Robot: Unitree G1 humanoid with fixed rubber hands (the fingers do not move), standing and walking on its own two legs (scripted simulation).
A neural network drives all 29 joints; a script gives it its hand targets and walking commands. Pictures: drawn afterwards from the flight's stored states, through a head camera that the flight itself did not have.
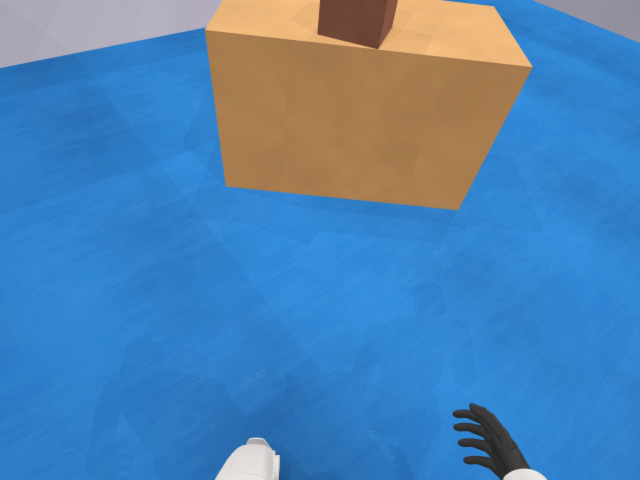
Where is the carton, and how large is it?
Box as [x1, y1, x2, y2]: [317, 0, 397, 48]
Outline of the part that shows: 317,34 378,48 391,27 397,0 320,0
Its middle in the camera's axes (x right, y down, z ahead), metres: +0.14 -0.81 +1.22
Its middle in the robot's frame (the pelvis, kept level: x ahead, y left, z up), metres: +1.48 -0.05 +0.06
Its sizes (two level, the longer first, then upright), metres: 0.210 0.200 0.250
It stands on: a pedestal, 0.67 m high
